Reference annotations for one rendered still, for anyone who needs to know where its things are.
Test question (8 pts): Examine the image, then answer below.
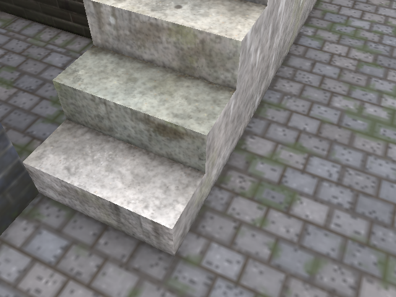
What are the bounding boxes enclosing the stairs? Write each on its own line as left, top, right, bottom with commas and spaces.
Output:
23, 0, 317, 256

